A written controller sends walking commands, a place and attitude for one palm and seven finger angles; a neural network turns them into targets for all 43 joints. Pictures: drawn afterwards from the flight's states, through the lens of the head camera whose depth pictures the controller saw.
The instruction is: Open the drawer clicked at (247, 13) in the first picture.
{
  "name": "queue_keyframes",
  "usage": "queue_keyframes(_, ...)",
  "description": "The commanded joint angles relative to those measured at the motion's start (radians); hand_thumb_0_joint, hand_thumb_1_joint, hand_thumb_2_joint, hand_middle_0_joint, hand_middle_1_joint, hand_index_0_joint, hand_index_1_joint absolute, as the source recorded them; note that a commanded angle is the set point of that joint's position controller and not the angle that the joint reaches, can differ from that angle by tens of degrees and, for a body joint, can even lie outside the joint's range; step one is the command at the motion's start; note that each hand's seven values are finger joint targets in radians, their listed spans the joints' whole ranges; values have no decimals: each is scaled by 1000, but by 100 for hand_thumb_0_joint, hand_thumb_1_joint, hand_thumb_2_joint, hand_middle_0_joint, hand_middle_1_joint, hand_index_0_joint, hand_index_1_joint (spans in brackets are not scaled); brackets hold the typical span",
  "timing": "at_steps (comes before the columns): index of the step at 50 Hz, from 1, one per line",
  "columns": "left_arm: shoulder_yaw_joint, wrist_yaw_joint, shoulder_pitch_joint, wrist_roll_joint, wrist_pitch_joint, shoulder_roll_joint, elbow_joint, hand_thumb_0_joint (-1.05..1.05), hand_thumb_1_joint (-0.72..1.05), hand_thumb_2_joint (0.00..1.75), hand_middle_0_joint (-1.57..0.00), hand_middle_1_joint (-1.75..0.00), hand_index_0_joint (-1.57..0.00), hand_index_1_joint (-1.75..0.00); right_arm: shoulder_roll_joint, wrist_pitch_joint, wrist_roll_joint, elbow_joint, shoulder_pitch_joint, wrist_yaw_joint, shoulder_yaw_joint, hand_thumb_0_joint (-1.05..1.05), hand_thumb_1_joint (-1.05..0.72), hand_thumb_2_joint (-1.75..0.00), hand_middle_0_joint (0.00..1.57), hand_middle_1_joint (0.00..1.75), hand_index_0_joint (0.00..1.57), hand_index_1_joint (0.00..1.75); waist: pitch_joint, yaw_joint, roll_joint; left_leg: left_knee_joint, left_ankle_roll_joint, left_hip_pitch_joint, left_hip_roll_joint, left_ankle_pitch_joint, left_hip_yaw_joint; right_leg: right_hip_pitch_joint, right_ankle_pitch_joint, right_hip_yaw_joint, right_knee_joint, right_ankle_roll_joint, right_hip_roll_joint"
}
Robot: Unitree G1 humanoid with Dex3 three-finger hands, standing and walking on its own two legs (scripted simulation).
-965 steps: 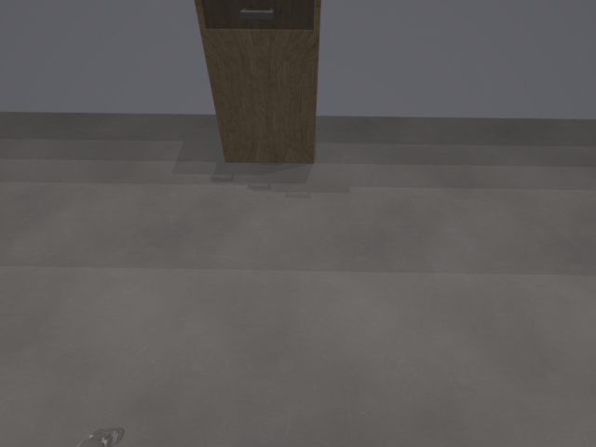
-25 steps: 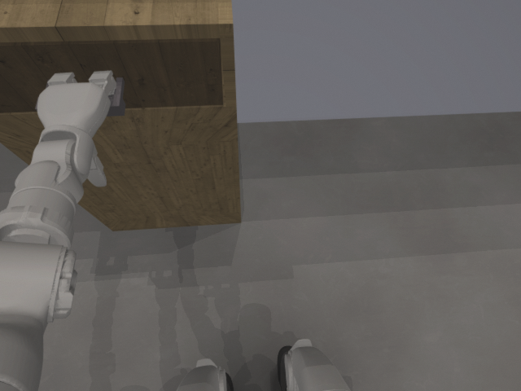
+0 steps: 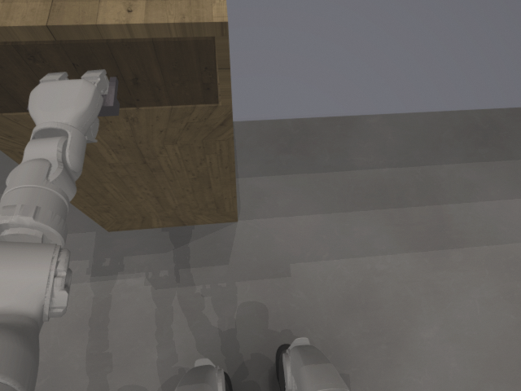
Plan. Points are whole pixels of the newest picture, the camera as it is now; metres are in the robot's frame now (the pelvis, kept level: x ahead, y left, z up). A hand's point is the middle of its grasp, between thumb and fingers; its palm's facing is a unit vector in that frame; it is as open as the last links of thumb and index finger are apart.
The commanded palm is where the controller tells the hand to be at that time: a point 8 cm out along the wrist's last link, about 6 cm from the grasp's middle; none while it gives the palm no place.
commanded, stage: close the thumb around the handle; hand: left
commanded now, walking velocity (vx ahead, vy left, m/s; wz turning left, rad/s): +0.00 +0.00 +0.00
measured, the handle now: (77, 95) +0.57 +0.24 +0.03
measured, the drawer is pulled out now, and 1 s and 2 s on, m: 0.00 0.02 0.11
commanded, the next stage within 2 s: pull the drawer open in 0.14 s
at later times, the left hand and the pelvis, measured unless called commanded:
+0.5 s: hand (85, 131) +0.52 +0.23 +0.01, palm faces -0.10 -0.03 -0.99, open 5.5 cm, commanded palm +0.49 +0.22 +0.07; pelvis +0.01 +0.01 +0.00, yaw -1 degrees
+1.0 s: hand (84, 137) +0.51 +0.23 +0.01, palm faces -0.11 -0.01 -0.99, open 5.6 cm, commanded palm +0.50 +0.23 +0.07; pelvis +0.02 +0.00 +0.01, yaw +0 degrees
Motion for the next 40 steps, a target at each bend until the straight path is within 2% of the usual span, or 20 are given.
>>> queue_keyframes(1,63,25,-389,-16,11,285,-154,0,90,90,-40,-135,-40,-135,-178,3,-1,-24,216,-17,-63,0,-90,-90,20,30,20,30,-504,-17,49,-63,-1,279,-30,534,-59,329,367,36,-47,-20,48)
queue_keyframes(4,56,20,-383,-17,6,272,-168,0,90,90,-40,-135,-40,-135,-178,3,0,-28,216,-16,-63,0,-90,-90,20,30,20,30,-509,-9,56,-64,-4,294,-28,537,-66,315,345,31,-46,-22,51)
queue_keyframes(5,52,21,-394,-23,3,257,-163,0,90,90,-40,-135,-40,-135,-176,2,-1,-27,216,-16,-66,0,-90,-90,20,30,20,30,-514,-20,33,-60,-1,298,-26,542,-66,312,351,32,-48,-21,52)
queue_keyframes(8,61,19,-382,-23,12,281,-145,0,90,90,-40,-135,-40,-135,-181,3,3,-27,215,-18,-61,0,-90,-90,20,30,20,30,-489,-14,33,-70,-2,271,-29,504,-66,317,330,31,-49,-21,50)
queue_keyframes(9,32,19,-396,-22,15,247,-143,0,90,90,-40,-135,-40,-135,-178,2,4,-27,215,-18,-63,0,-90,-90,20,30,20,30,-474,-23,51,-74,-4,283,-27,499,-69,292,310,25,-53,-21,51)
queue_keyframes(12,58,25,-404,-19,13,279,-159,0,90,90,-40,-135,-40,-135,-180,1,1,-22,219,-19,-63,0,-90,-90,20,30,20,30,-504,-17,63,-67,-8,310,-23,537,-74,288,323,25,-45,-22,51)
queue_keyframes(14,49,22,-346,-25,12,240,-162,0,90,90,-40,-135,-40,-135,-177,1,1,-29,217,-15,-67,0,-90,-90,20,30,20,30,-514,1,62,-70,-11,336,-19,572,-75,295,329,21,-47,-23,54)
queue_keyframes(15,38,20,-332,-31,11,212,-158,0,90,90,-40,-135,-40,-135,-174,1,2,-29,218,-13,-69,0,-90,-90,20,30,20,30,-523,-4,43,-67,-11,350,-16,600,-79,291,339,20,-48,-22,55)
queue_keyframes(18,38,18,-274,-39,8,199,-188,0,90,90,-40,-135,-40,-135,-173,3,4,-35,210,-7,-70,0,-90,-90,20,30,20,30,-511,20,63,-81,-14,359,-14,604,-74,310,337,18,-56,-23,55)
queue_keyframes(19,46,16,-246,-41,11,201,-181,0,90,90,-40,-135,-40,-135,-174,5,5,-37,206,-6,-71,0,-90,-90,20,30,20,30,-496,24,32,-85,-11,345,-14,592,-72,324,339,19,-60,-23,57)
queue_keyframes(22,36,20,-197,-41,3,165,-243,0,90,90,-40,-135,-40,-135,-167,6,7,-44,201,-3,-79,0,-90,-90,20,30,20,30,-538,43,57,-91,-16,403,-4,680,-76,341,373,17,-60,-23,55)
queue_keyframes(26,40,24,-115,-47,8,142,-285,0,90,90,-40,-135,-40,-135,-165,12,8,-44,191,1,-86,0,-90,-90,20,30,20,30,-512,57,25,-105,-14,412,3,735,-70,376,414,18,-74,-21,54)
queue_keyframes(27,52,26,-56,-47,12,142,-298,0,90,90,-40,-135,-40,-135,-164,14,8,-48,183,4,-87,0,-90,-90,20,30,20,30,-517,80,35,-111,-17,421,3,772,-68,396,430,19,-73,-23,52)
queue_keyframes(30,23,33,2,-53,20,78,-358,0,90,90,-40,-135,-40,-135,-155,17,11,-54,166,11,-96,0,-90,-90,20,30,20,30,-512,80,18,-115,-19,458,13,853,-71,406,464,19,-84,-23,51)
queue_keyframes(32,46,42,73,-54,31,97,-397,0,90,90,-40,-135,-40,-135,-155,21,9,-58,156,16,-96,0,-90,-90,20,30,20,30,-499,103,23,-127,-19,457,13,884,-69,434,489,23,-86,-25,48)
queue_keyframes(33,-3,49,-84,-43,32,68,-388,0,90,90,-40,-135,-40,-135,-157,23,9,-41,158,11,-95,0,-90,-90,20,30,20,30,-451,43,15,-122,-20,463,14,838,-74,383,468,15,-94,-19,51)
queue_keyframes(34,-17,59,-224,-29,34,79,-362,0,90,90,-40,-135,-40,-135,-160,22,9,-21,170,8,-96,0,-90,-90,20,30,20,30,-399,9,32,-119,-24,450,11,770,-81,323,411,10,-97,-18,53)
queue_keyframes(36,25,79,-242,-9,43,131,-315,0,90,90,-40,-135,-40,-135,-164,18,-1,-2,185,3,-101,0,-90,-90,20,30,20,30,-436,19,37,-109,-27,465,5,788,-82,317,405,14,-86,-23,53)
queue_keyframes(39,-12,83,-259,-14,48,66,-308,0,90,90,-40,-135,-40,-135,-149,10,-6,0,192,6,-104,0,-90,-90,20,30,20,30,-489,15,67,-85,-39,505,4,920,-87,318,470,16,-70,-20,53)
queue_keyframes(40,-1,80,-293,-18,41,82,-327,0,90,90,-40,-135,-40,-135,-149,10,-8,2,193,7,-104,0,-90,-90,20,30,20,30,-513,14,72,-77,-41,519,4,954,-91,321,485,18,-63,-20,53)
